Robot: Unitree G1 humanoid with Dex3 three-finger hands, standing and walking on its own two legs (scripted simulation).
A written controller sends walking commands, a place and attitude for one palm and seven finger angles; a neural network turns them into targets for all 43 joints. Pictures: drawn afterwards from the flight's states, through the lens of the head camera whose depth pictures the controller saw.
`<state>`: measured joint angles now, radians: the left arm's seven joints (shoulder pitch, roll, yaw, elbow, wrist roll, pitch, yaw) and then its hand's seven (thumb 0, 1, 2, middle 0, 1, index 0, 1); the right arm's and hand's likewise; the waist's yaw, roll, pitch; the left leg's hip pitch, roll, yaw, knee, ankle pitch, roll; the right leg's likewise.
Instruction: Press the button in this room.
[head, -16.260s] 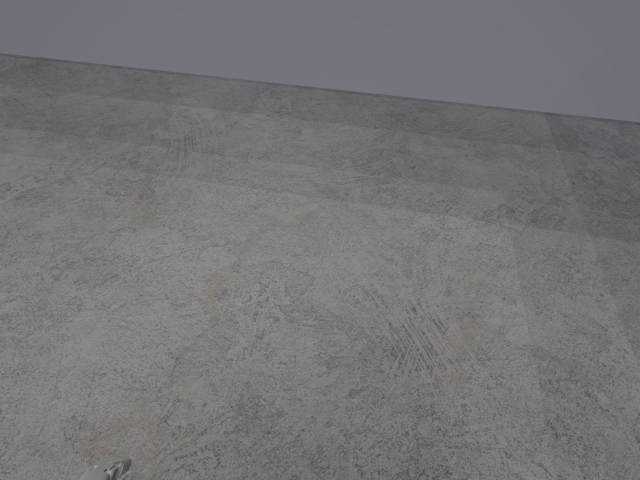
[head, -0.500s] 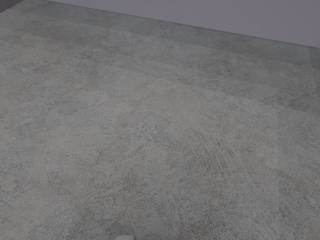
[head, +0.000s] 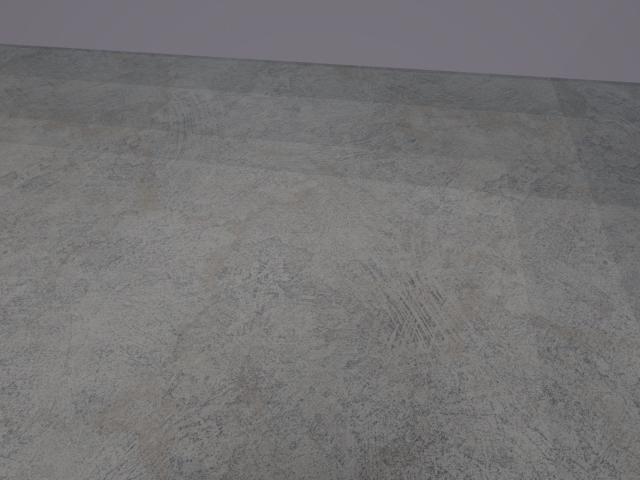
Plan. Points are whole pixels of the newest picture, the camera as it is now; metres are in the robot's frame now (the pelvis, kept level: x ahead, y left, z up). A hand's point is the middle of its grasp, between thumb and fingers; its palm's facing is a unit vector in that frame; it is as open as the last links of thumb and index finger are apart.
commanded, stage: turn or walk to find it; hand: left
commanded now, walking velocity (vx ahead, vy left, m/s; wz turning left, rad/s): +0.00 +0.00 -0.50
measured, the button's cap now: out of the picture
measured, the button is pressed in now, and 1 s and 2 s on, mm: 0 0 0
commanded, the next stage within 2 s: none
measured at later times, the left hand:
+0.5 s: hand out of the picture +0.08 +0.19 -0.15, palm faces -0.15 -0.96 -0.24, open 7.4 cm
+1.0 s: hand (195, 477) +0.14 +0.20 -0.16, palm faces -0.46 -0.86 -0.22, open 7.4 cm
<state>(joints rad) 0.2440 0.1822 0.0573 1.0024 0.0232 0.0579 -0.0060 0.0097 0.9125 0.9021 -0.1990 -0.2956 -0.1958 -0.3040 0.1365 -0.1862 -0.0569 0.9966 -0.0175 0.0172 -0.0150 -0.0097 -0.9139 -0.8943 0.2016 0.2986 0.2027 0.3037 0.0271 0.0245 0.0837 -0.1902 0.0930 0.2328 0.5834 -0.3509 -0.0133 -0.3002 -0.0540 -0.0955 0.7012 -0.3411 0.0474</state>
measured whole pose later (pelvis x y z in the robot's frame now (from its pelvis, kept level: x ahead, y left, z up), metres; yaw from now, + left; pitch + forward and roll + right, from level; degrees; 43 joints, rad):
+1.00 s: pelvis -0.03 +0.05 +0.01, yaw -30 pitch +0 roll -1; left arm 0.17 0.25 0.08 0.95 0.02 0.09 -0.02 0.01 0.91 0.90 -0.20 -0.30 -0.19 -0.30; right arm 0.25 -0.18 -0.05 0.96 -0.02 0.00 -0.02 0.00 -0.90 -0.89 0.20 0.30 0.20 0.30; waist -0.01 -0.02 0.08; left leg -0.20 0.10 0.24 0.49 -0.28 0.03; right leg -0.43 -0.06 -0.03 1.00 -0.43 0.09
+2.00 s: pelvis -0.06 +0.08 +0.01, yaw -60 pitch +0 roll -1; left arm 0.21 0.26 0.09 0.97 0.02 0.09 -0.02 0.01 0.91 0.90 -0.20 -0.30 -0.19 -0.30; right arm 0.22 -0.17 -0.04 0.93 -0.02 0.00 -0.02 0.00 -0.90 -0.89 0.20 0.30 0.20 0.30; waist 0.01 -0.02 0.07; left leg -0.20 0.09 0.21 0.48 -0.28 0.02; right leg -0.46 -0.05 0.00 1.07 -0.41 0.09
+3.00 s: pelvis -0.03 -0.02 +0.02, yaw -88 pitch -1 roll -2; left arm 0.29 0.26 0.09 1.02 0.04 0.02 -0.04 0.01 0.91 0.90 -0.20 -0.30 -0.19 -0.30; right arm 0.29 -0.17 -0.02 0.95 -0.02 -0.06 -0.01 0.00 -0.90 -0.89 0.20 0.30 0.20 0.30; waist 0.03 -0.02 0.01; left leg -0.10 0.06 0.16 0.39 -0.27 0.02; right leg -0.57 -0.04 0.00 1.18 -0.24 0.02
